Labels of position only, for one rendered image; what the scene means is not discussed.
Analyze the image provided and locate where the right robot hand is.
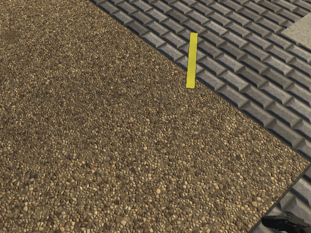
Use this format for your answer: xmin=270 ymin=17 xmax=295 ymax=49
xmin=261 ymin=214 xmax=311 ymax=233

